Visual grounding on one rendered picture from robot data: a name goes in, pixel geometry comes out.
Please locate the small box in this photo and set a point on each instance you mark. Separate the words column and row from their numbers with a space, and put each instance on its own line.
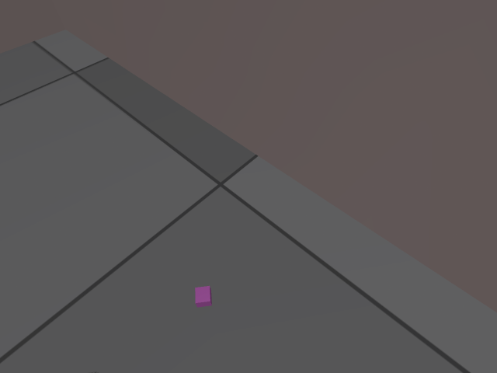
column 203, row 296

